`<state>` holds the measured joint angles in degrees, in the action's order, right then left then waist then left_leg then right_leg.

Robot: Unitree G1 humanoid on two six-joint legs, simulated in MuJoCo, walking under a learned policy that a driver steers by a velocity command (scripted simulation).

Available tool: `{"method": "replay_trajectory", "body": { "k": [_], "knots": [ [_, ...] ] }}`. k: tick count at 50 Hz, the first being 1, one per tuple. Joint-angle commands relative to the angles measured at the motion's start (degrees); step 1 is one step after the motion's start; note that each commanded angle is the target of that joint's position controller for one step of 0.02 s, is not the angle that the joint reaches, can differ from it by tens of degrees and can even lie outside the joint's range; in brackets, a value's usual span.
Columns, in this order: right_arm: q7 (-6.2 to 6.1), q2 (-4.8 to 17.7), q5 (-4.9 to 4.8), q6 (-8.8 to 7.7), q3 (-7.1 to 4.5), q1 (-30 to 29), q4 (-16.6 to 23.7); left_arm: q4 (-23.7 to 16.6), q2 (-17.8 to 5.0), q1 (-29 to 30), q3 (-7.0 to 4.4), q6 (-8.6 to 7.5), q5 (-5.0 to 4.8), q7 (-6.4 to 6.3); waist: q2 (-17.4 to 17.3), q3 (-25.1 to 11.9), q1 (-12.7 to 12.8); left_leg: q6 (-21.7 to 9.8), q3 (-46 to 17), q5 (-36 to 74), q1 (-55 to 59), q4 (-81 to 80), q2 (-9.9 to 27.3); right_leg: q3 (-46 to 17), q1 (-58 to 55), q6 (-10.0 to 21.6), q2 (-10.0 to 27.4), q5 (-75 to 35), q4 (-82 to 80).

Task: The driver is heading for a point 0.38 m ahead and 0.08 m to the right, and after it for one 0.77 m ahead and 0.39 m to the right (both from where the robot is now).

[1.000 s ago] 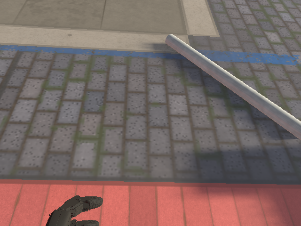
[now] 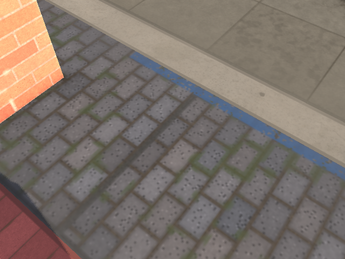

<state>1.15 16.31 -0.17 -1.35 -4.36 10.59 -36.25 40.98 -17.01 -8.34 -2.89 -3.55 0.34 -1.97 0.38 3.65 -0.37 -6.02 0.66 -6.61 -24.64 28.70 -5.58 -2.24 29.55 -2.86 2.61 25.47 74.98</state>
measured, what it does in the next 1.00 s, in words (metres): walks ahead, turning right: right foot, then left foot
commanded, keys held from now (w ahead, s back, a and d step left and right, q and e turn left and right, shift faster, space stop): no key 0.02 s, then e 0.52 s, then w+e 0.16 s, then w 0.30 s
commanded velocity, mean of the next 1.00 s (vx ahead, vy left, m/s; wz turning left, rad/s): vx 0.16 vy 0.00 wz -0.25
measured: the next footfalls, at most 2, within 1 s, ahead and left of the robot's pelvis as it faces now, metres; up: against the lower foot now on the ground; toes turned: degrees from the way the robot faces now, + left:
right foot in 0.26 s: +0.14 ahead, -0.19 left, +0.00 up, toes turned -2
left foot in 0.56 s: +0.13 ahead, +0.06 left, +0.00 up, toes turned -14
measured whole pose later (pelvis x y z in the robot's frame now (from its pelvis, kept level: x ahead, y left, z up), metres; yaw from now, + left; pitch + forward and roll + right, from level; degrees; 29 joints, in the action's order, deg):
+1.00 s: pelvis +0.15 -0.08 +0.01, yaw -20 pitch +4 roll +0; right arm 0.0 14.4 -1.2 -3.6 -4.2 24.4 -44.8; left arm 38.8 -13.5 -6.3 -3.0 -2.2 -1.5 2.1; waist 1.9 -2.6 -5.8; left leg 0.4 6.0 -18.1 -1.7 16.3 2.2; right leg 0.7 30.3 -0.4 4.0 11.6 37.3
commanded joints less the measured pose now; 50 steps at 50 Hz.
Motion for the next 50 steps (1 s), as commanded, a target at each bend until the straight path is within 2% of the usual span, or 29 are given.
{"method": "replay_trajectory", "body": {
  "k": [1,3,6,9,10,12,13,14,15,16,17,19,20,21,22,25,27,28,29,30,31,32,33,34,36,38,44,48,50],
  "knots": [
    [-0.64,5.3,0.83,-1.51,-1.01,-2.2,5.0,-2.6,-4.3,-5.9,-1.06,0.75,0.34,-0.65,-0.9,-13.3,3.2,-12.1,-17.8,30.5,11.5,-8.3,16.9,-1.7,3.6,-1.0,2.2,-2.0,-4.5],
    [-0.71,5.6,1.27,-1.58,-0.87,-1.8,4.0,-1.6,-2.5,-6.2,-0.49,1.56,0.5,-0.97,-2.3,-13.9,3.0,-11.0,-13.2,33.7,9.0,-7.6,15.5,-0.4,1.6,-1.7,2.1,-4.8,-11.1],
    [-0.96,3.3,1.7,-0.91,0.26,-2.0,2.2,-1.0,0.1,-4.5,0.65,2.37,0.05,-0.48,-5.5,-14.7,2.1,-8.6,-8.0,25.0,5.4,-8.2,13.5,0.0,-5.7,-1.5,2.9,-12.0,-22.6],
    [-0.44,2.8,2.63,-1.05,0.78,-1.2,0.0,-1.2,-1.6,-1.6,0.17,2.88,-0.7,0.07,-7.6,-12.0,0.3,-7.7,-8.6,8.3,4.0,-9.9,15.0,0.0,-10.0,-0.5,2.6,-14.0,-30.2],
    [-0.43,3.3,2.51,-0.96,0.71,-1.7,-0.3,-1.8,-2.4,-0.2,-0.06,2.96,-0.69,0.13,-7.9,-10.4,-0.1,-7.3,-9.5,4.5,4.4,-9.4,15.6,0.5,-9.8,0.0,2.1,-12.7,-32.7],
    [-0.91,4.3,1.33,-0.41,0.5,-2.2,-0.7,-2.5,-3.3,0.1,-0.51,2.92,-0.24,0.33,-7.5,-8.7,0.6,-5.6,-9.9,0.6,6.5,-6.2,15.4,2.5,-11.0,1.5,0.3,-13.8,-40.2],
    [-1.32,4.4,0.89,-0.19,0.36,-0.1,-1.3,-3.2,-4.2,0.5,-0.76,2.87,0.34,0.55,-6.2,-7.9,0.2,-3.6,-9.9,-0.8,7.9,-4.3,14.5,1.6,-11.1,2.6,0.5,-19.3,-43.5],
    [-1.94,4.0,1.06,-0.17,0.31,1.0,-1.2,-4.2,-6.3,0.9,-1.11,2.76,0.88,0.65,-2.9,-7.7,-1.0,-1.1,-8.4,-2.8,8.0,-0.2,12.4,-2.6,-11.4,4.2,3.5,-31.0,-44.0],
    [-2.41,3.2,1.6,-0.22,0.21,4.4,-0.9,-4.9,-8.9,2.1,-1.94,2.96,0.68,0.56,5.7,-7.8,-4.2,1.7,-3.6,-7.6,5.4,3.8,7.0,-7.5,-12.4,7.0,6.1,-35.9,-44.5],
    [-3.12,2.3,1.92,-0.07,0.35,1.3,-0.2,-4.9,-7.8,0.9,-2.38,3.16,-0.43,0.79,11.6,-8.0,-2.3,4.9,2.4,-9.5,4.5,8.9,2.7,-12.4,-11.1,10.5,8.0,-31.6,-48.5],
    [-3.5,2.1,1.62,0.26,0.29,-2.6,1.0,-4.7,-6.7,-1.2,-2.32,3.29,-0.35,0.77,13.8,-7.5,-0.2,6.1,2.1,-11.4,1.3,12.2,1.4,-18.3,-12.7,13.3,10.0,-29.1,-51.0],
    [-3.62,1.0,0.79,0.93,0.17,-4.9,2.0,-4.9,-6.7,-3.6,-2.67,2.99,0.24,0.41,15.1,-8.7,1.7,6.3,-0.7,-20.7,-3.9,18.6,0.8,-23.7,-17.2,16.3,12.6,-34.0,-52.0],
    [-3.39,0.7,0.68,0.99,0.15,-5.1,2.6,-5.2,-7.2,-4.5,-3.06,2.58,0.35,0.08,14.8,-10.1,2.5,6.5,-3.1,-25.8,-6.4,23.4,1.5,-25.7,-19.8,17.3,13.7,-37.5,-51.8],
    [-3.2,0.7,0.48,0.92,0.12,-5.0,2.8,-5.6,-7.5,-4.1,-3.36,2.41,0.16,-0.3,12.7,-11.3,2.2,6.7,-4.6,-27.0,-7.9,25.2,2.4,-25.7,-21.5,17.1,13.7,-40.6,-50.8],
    [-3.1,0.5,0.24,0.82,0.18,-4.8,2.8,-6.0,-7.5,-2.6,-3.62,2.69,-0.41,-0.67,10.6,-12.0,1.4,7.1,-5.2,-25.7,-7.6,22.8,3.1,-24.1,-21.9,15.7,12.4,-41.7,-50.0],
    [-2.76,-0.4,-0.29,0.42,0.44,-3.4,2.1,-6.9,-7.0,0.6,-4.02,4.96,-1.85,-1.24,9.7,-13.2,0.7,8.2,-3.0,-16.7,0.3,10.8,1.9,-20.8,-18.8,12.8,8.2,-40.3,-48.9],
    [-2.12,-0.3,-0.44,0.3,0.05,0.6,1.0,-7.4,-6.6,1.8,-4.09,6.03,-2.46,-1.24,9.8,-13.4,-1.5,7.4,-0.9,-6.7,9.4,-1.6,1.1,-19.1,-14.3,10.7,5.4,-32.1,-47.5],
    [-2.1,1.7,-0.2,0.49,-0.75,3.2,0.6,-7.5,-4.9,0.6,-3.71,6.16,-2.33,-1.17,6.6,-14.2,-2.0,5.7,-3.6,-5.5,17.6,-5.9,4.8,-17.5,-7.4,8.3,2.9,-16.3,-45.3],
    [-2.78,6.9,1.18,1.08,-2.09,5.5,1.0,-8.3,-0.1,-0.2,-2.52,6.02,-1.45,-0.66,-8.9,-13.0,-1.7,-0.3,-20.5,-13.5,26.1,-11.1,19.1,-9.2,8.4,4.4,-4.6,4.3,-30.8],
    [-2.07,10.1,3.37,0.61,-2.9,6.0,1.3,-10.1,-2.4,1.1,-3.08,4.74,-1.34,-0.37,-18.3,-9.4,-2.2,-8.1,-36.7,-21.1,21.2,-16.5,29.8,-6.4,17.7,3.0,-5.8,9.5,-20.3],
    [-2.39,7.6,3.21,-0.38,-2.22,3.6,2.9,-9.2,-6.0,1.7,-4.18,3.94,-1.0,0.01,-11.2,-6.5,-1.7,-9.2,-35.1,-28.6,20.2,-17.7,28.4,-8.5,19.4,2.8,-2.6,4.7,-12.8],
    [-2.89,5.7,1.84,-1.08,-1.71,1.0,2.9,-7.9,-7.3,0.8,-4.82,3.73,-1.07,0.35,-8.4,-4.2,-0.2,-6.4,-29.1,-28.2,19.4,-17.2,25.1,-7.7,20.9,2.7,-2.2,0.1,-10.3],
    [-3.34,5.0,0.81,-1.57,-1.48,-0.5,3.3,-6.2,-6.8,-1.1,-4.9,3.76,-0.82,0.34,-7.0,-4.3,0.7,-3.9,-24.1,-26.2,20.1,-17.0,22.3,-6.8,20.8,2.0,-1.3,-3.4,-8.5],
    [-3.6,4.5,0.41,-2.1,-1.21,-0.1,2.7,-5.7,-5.7,-1.4,-4.58,3.69,-0.78,0.62,-7.0,-3.5,0.4,-3.1,-20.3,-22.4,19.8,-17.5,21.2,-6.2,21.1,1.4,-0.4,-7.1,-6.3],
    [-3.45,3.8,1.1,-3.21,-0.96,3.4,1.4,-5.4,-3.5,-0.9,-3.83,3.05,-1.06,1.33,-6.0,-3.6,-0.7,-3.0,-15.0,-19.0,18.8,-18.9,19.3,-4.3,19.3,0.9,0.0,-12.4,-4.4],
    [-2.82,3.6,1.2,-4.0,-1.02,7.2,-0.4,-5.4,-1.8,0.5,-3.12,2.14,-1.4,1.61,-5.3,-2.6,-1.8,-4.0,-13.0,-17.8,20.0,-20.0,19.0,-4.7,20.3,0.6,0.1,-15.6,-7.3],
    [-1.97,6.7,-0.31,-3.74,-1.99,9.3,-2.8,-7.1,0.4,7.3,-1.23,0.69,-1.24,3.15,-7.0,-0.9,-3.5,-5.1,-7.0,-8.2,19.9,-21.9,19.6,1.4,12.7,0.2,2.2,-18.3,-28.4],
    [-1.19,8.3,-1.14,-3.08,-2.43,12.2,-5.0,-7.6,-0.2,9.1,-0.87,0.17,-1.94,4.13,-7.6,0.4,-4.8,-5.4,-5.4,-6.5,19.7,-20.0,20.9,4.6,5.0,2.3,0.8,-13.3,-38.0],
    [-0.95,8.9,-1.76,-2.42,-2.64,12.2,-5.9,-7.9,-1.0,8.2,-0.97,-0.17,-2.16,4.48,-8.5,0.5,-3.5,-5.1,-5.9,-4.3,20.7,-17.7,22.3,5.3,1.2,4.6,0.0,-11.6,-42.5]
  ]
}}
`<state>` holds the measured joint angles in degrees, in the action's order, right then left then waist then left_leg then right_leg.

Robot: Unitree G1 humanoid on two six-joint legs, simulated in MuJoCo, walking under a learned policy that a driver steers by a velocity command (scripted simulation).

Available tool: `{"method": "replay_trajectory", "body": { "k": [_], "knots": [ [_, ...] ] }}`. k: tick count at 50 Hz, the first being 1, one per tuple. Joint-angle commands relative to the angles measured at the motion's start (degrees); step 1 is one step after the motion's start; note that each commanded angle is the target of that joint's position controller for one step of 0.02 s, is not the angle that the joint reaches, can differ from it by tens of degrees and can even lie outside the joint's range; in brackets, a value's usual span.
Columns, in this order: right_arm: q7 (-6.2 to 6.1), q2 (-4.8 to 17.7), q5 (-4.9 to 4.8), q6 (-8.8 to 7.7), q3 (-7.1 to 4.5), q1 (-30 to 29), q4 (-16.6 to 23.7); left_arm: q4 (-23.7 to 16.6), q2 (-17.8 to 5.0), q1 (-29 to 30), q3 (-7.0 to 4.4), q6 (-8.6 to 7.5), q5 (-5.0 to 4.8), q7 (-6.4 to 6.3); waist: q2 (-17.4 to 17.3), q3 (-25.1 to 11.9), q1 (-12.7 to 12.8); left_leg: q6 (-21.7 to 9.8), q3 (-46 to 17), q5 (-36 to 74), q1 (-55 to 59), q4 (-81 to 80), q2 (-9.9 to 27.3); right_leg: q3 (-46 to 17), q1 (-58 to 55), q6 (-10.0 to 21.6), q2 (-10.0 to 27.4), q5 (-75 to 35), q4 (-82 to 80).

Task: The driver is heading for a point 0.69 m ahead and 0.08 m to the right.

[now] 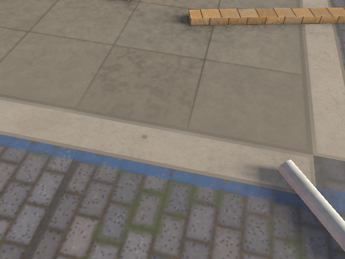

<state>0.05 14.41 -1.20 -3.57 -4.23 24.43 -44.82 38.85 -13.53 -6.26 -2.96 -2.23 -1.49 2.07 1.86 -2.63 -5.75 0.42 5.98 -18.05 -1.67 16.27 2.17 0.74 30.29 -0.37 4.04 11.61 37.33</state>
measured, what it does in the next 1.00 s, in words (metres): walks ahead: right foot, then left foot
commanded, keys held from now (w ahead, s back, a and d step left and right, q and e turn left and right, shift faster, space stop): w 0.68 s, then w+e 0.20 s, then no key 0.12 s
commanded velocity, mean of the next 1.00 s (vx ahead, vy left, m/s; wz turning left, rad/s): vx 0.47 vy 0.00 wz -0.11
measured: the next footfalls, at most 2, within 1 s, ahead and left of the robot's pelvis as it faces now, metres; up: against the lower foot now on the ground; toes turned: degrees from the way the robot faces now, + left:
right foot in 0.06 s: +0.13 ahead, -0.14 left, +0.00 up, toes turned -3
left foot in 0.56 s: +0.47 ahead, +0.09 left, +0.00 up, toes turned +1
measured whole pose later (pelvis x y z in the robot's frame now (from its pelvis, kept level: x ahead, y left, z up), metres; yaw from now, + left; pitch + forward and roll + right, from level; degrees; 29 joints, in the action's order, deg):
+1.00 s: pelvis +0.52 -0.01 +0.00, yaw -6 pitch +2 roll +2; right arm -0.1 14.5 0.0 -4.7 -2.8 17.4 -49.0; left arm 41.9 -14.7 -6.5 -2.8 -3.1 -0.1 1.6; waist 2.8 1.2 -3.8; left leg -2.1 8.0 -15.8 0.8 13.3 -3.1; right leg -2.2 37.8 0.6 5.0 -4.7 36.2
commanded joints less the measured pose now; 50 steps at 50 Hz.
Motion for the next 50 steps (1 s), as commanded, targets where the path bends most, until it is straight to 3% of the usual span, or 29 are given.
{"method": "replay_trajectory", "body": {
  "k": [1,2,3,4,5,6,7,8,10,13,18,21,24,26,27,28,29,30,31,32,33,34,35,36,40,44,46,48,50],
  "knots": [
    [0.11,11.1,-1.03,0.17,-2.77,-2.8,2.5,-4.8,-5.2,2.6,-1.38,-1.69,-0.09,0.44,-9.6,5.3,4.6,-10.5,-10.1,12.4,-3.4,-1.8,14.1,3.5,-5.9,3.4,-2.8,0.2,-8.7],
    [-0.02,10.3,-0.91,0.24,-2.4,-2.8,2.2,-2.5,-7.2,-3.8,-2.54,-1.7,0.16,0.09,-8.4,1.5,7.6,-9.0,-7.6,22.0,-5.7,5.4,11.9,4.5,-16.3,4.7,-4.9,-1.1,-10.8],
    [-0.16,8.0,-0.38,0.02,-1.42,-3.3,2.4,-0.3,-10.7,-13.2,-4.07,-1.63,0.37,-0.61,-5.1,-5.4,11.9,-6.2,-3.2,23.4,-12.0,19.0,8.2,-0.6,-31.0,6.8,-1.1,-1.7,-10.4],
    [-0.19,2.7,1.1,-0.97,0.45,-3.4,6.0,0.3,-17.3,-20.3,-5.27,-1.44,1.8,-1.31,9.6,-11.9,13.0,-1.1,0.5,3.9,-34.5,42.2,0.4,-25.4,-49.8,14.1,14.6,3.3,-13.1],
    [-0.41,3.9,0.7,-2.3,0.26,-4.0,6.1,0.3,-15.5,-21.5,-4.69,-1.84,1.49,-1.35,11.7,-14.7,13.4,-0.2,-8.6,-13.8,-44.3,54.8,-2.5,-41.9,-50.4,19.0,19.5,9.0,-20.3],
    [-0.04,7.5,-0.59,-2.81,-0.7,-6.3,6.5,0.0,-12.1,-17.9,-3.36,-2.05,1.15,-1.25,8.8,-9.0,12.5,-0.8,-10.8,-9.9,-49.1,59.9,1.2,-35.2,-45.6,17.6,17.9,11.5,-20.9],
    [0.17,8.0,-0.75,-2.93,-0.72,-8.3,6.8,-0.5,-9.5,-14.6,-2.52,-2.03,0.94,-1.15,6.9,-4.7,10.9,-1.5,-9.3,-4.5,-49.1,59.0,3.6,-27.6,-39.2,15.6,15.1,11.4,-21.5],
    [0.04,7.4,0.14,-2.86,-0.66,-9.5,6.8,-0.6,-7.8,-11.3,-1.89,-2.05,1.03,-0.94,4.1,-1.1,9.3,-1.5,-8.9,0.2,-47.4,56.1,5.1,-22.9,-32.6,14.6,12.5,8.7,-23.7],
    [0.17,6.5,0.71,-1.82,-0.74,-8.3,6.0,-0.6,-6.2,-8.3,-1.43,-2.69,1.69,-0.62,4.9,2.3,6.0,-0.9,-9.2,5.5,-41.3,51.9,6.8,-16.5,-23.6,13.5,9.2,0.9,-27.4],
    [-0.02,4.8,1.17,-0.51,-0.25,-9.2,5.8,1.2,-7.4,-9.3,-1.83,-3.88,1.69,-0.9,2.7,3.5,4.7,0.5,-8.5,10.4,-41.0,46.9,6.5,-10.0,-21.1,13.8,7.9,-12.7,-29.0],
    [0.94,2.2,0.79,-1.03,1.26,-20.5,8.1,3.6,-9.4,-13.2,-2.16,-3.2,1.04,-2.11,1.9,5.3,8.1,0.2,-6.5,22.7,-38.1,26.6,4.1,-4.0,-22.3,11.5,6.1,-18.2,-29.5],
    [2.02,2.5,0.22,-1.32,1.42,-26.1,9.9,5.3,-10.9,-16.4,-2.55,-2.61,0.36,-2.21,1.4,6.7,10.1,-0.8,-6.4,23.8,-38.0,19.5,2.9,-4.6,-27.0,11.5,8.3,-15.0,-28.7],
    [3.04,3.8,0.19,-1.64,1.09,-28.5,11.4,6.6,-11.7,-17.4,-2.91,-1.8,0.05,-2.51,1.8,7.1,9.5,-3.0,-6.6,19.2,-37.4,15.3,1.8,-5.3,-32.5,10.6,10.8,-18.4,-25.6],
    [3.14,5.6,0.51,-1.76,0.32,-25.2,10.9,7.0,-12.9,-16.7,-3.27,-1.3,0.1,-2.79,3.2,4.3,7.2,-4.8,-4.7,14.7,-30.5,14.1,-0.6,-4.7,-34.7,9.4,10.8,-31.4,-20.5],
    [2.85,7.1,0.71,-1.7,-0.62,-19.6,9.6,7.1,-13.1,-15.7,-3.25,-0.92,0.05,-2.9,3.9,0.6,3.8,-6.2,-2.8,13.9,-22.3,12.9,-2.7,-3.2,-34.4,8.4,9.2,-41.2,-13.5],
    [2.23,9.9,0.77,-1.56,-1.97,-10.1,6.9,6.9,-11.8,-15.6,-2.65,-0.7,0.42,-3.06,3.0,-5.4,-0.5,-8.2,-2.9,15.6,-7.8,13.1,-2.6,-1.0,-29.3,6.7,6.2,-42.3,-2.0],
    [1.33,14.4,1.46,-1.24,-2.95,0.3,5.1,5.4,-8.3,-16.7,-1.23,-0.86,2.13,-3.18,-5.5,-14.7,-3.1,-12.1,-17.6,17.8,11.4,15.4,9.9,1.3,-15.2,4.5,2.1,-20.7,17.9],
    [1.97,16.4,1.4,-1.58,-2.92,0.4,4.5,5.2,-2.1,-24.8,0.59,-2.13,1.36,-2.37,-20.1,-22.1,2.2,-21.1,-46.5,2.8,26.3,6.5,20.6,-4.5,5.2,1.9,-8.3,21.1,34.8],
    [1.76,10.7,0.73,-1.42,-1.7,-0.8,4.9,5.9,-8.7,-19.5,-0.88,-3.26,0.04,-1.91,-13.8,-18.2,-0.6,-18.7,-46.8,-3.7,23.5,2.4,18.7,-9.5,11.6,2.3,-5.0,20.7,40.0],
    [1.4,8.8,0.55,-1.32,-1.03,-4.8,5.2,3.7,-10.8,-13.2,-1.44,-3.87,-0.89,-1.66,-10.4,-9.4,-0.2,-16.2,-37.5,-1.2,15.6,1.3,16.8,-7.3,14.5,2.7,-2.3,15.3,39.4],
    [1.36,8.1,0.78,-1.27,-0.65,-8.5,5.5,3.1,-9.9,-10.2,-1.2,-4.09,-0.41,-1.98,-4.4,-4.9,1.8,-15.1,-31.7,5.0,6.8,0.1,14.9,-5.7,12.6,2.6,0.6,10.0,36.7],
    [1.53,6.8,1.28,-1.39,-0.33,-10.9,5.7,2.9,-9.5,-9.0,-1.43,-3.87,0.57,-2.17,-3.6,-1.6,3.5,-14.7,-27.4,10.2,0.0,-1.6,12.8,-5.4,10.3,2.3,2.2,7.0,33.4],
    [1.52,5.6,1.97,-1.76,0.01,-12.1,5.7,3.3,-8.7,-10.9,-1.52,-3.2,0.46,-2.05,-5.3,-1.3,5.6,-14.3,-24.3,11.9,-3.8,-3.5,11.7,-6.1,6.8,2.2,3.7,4.8,32.1],
    [1.58,5.3,1.91,-2.32,-0.04,-12.6,5.3,3.9,-7.6,-12.5,-1.38,-2.39,0.16,-2.12,-6.2,-1.1,6.5,-14.5,-22.0,12.5,-6.0,-5.4,11.2,-6.1,5.0,1.8,4.1,3.9,31.0],
    [0.94,7.1,2.02,-3.52,-0.72,-11.3,2.5,3.0,-6.3,-9.0,-1.24,-0.57,0.29,-2.65,-4.8,3.2,6.4,-14.1,-12.6,19.0,-9.2,-9.2,10.9,-7.4,9.1,0.1,4.2,-2.8,24.5],
    [0.13,8.2,1.88,-3.21,-0.82,-10.5,1.1,1.6,-5.5,-3.5,-1.05,-1.18,0.41,-1.73,-4.6,4.4,4.6,-11.3,-4.5,22.3,-6.9,-9.7,8.9,-5.9,9.0,0.1,2.4,-15.7,10.9],
    [-0.23,8.4,1.51,-2.68,-0.61,-9.4,0.0,-0.1,-3.8,1.2,-0.35,-1.55,1.25,-1.11,-3.5,6.2,3.1,-10.6,-1.9,28.9,-7.2,-8.5,8.2,-2.7,6.0,0.4,1.3,-19.0,3.1],
    [-0.48,9.1,1.06,-1.75,-0.58,-6.9,-1.6,-1.6,-2.9,4.0,0.05,-1.88,1.63,-0.36,-3.6,5.9,1.9,-10.4,-1.4,35.7,-3.9,-5.6,9.0,-0.7,4.3,0.8,0.0,-19.1,-1.5],
    [-0.62,10.0,0.63,-0.7,-0.75,-6.4,-2.6,-2.4,-3.7,4.1,-0.19,-2.04,1.62,0.36,-5.1,4.7,2.4,-9.8,-2.0,40.5,0.8,-1.7,10.5,-0.3,3.7,1.9,-1.2,-15.4,-4.3]
  ]
}}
